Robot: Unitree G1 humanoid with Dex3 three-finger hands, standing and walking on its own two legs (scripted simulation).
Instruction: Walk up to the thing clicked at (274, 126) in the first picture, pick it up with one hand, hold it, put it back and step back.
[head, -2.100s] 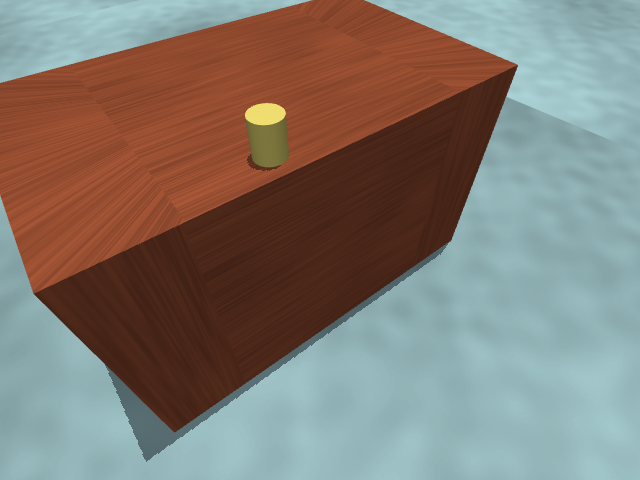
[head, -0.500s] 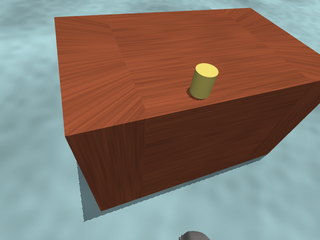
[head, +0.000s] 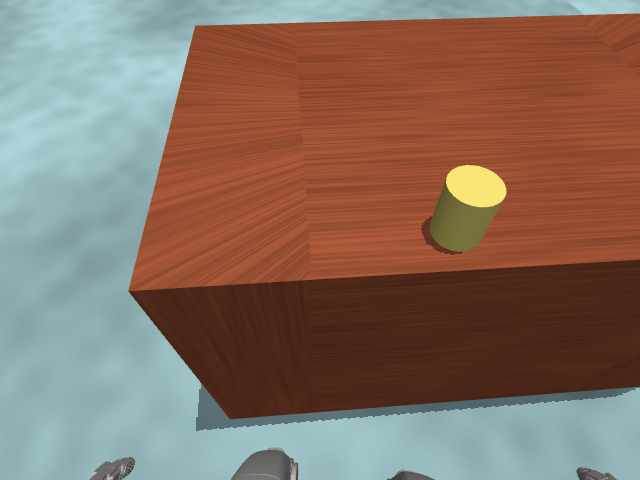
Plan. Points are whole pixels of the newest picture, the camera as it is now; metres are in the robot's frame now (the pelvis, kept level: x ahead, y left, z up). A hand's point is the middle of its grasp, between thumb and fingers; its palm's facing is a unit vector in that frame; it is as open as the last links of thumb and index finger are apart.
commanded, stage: walk up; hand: right
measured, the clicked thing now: (464, 209) +0.47 -0.16 +0.05
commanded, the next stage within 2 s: stand in 2.00 s
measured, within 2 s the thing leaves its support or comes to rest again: neither
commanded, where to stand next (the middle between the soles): +0.07 +0.00 m, yaw +7 degrees
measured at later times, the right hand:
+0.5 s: hand out of the picture +0.15 -0.26 -0.14, palm faces -0.16 +0.91 -0.38, open 7.4 cm
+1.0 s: hand out of the picture +0.11 -0.25 -0.13, palm faces -0.17 +0.92 -0.35, open 7.4 cm
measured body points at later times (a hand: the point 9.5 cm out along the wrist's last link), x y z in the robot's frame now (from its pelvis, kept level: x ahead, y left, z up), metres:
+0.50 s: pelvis -0.01 -0.01 +0.00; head +0.03 -0.02 +0.45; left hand +0.02 +0.32 -0.11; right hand +0.16 -0.31 -0.11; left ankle +0.01 +0.12 -0.71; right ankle +0.01 -0.16 -0.72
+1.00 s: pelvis -0.01 -0.01 +0.02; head +0.00 +0.00 +0.47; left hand +0.01 +0.30 -0.11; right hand +0.12 -0.30 -0.10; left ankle +0.01 +0.12 -0.72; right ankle +0.00 -0.16 -0.72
